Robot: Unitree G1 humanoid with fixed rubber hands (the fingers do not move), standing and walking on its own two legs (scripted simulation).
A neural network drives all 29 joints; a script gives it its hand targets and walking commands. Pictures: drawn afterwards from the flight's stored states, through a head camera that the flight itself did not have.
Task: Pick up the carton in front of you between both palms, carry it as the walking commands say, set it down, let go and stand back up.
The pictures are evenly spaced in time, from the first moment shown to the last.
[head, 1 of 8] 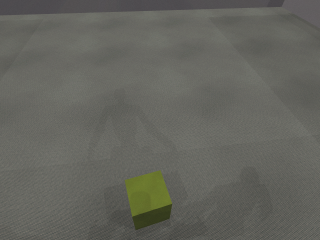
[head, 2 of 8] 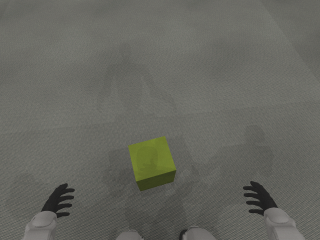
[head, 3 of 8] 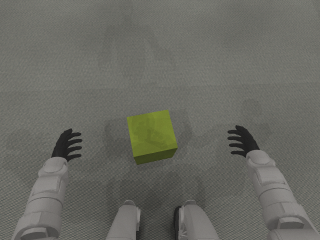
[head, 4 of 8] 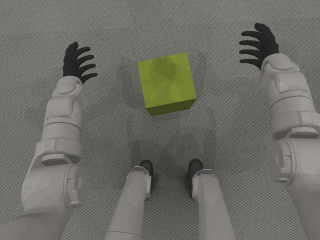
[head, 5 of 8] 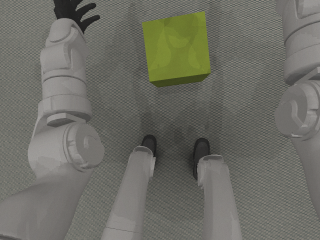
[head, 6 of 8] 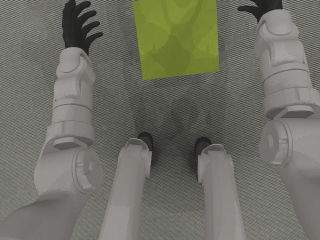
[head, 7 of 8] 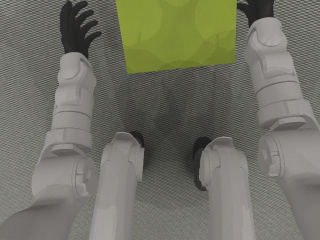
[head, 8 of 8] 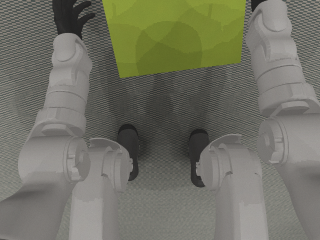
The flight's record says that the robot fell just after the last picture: yes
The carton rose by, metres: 0.00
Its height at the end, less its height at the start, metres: +0.00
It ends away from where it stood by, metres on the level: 0.00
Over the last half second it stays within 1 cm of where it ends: yes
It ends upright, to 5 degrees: yes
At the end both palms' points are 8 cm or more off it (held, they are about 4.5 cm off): no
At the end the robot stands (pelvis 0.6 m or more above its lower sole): no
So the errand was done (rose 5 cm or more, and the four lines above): no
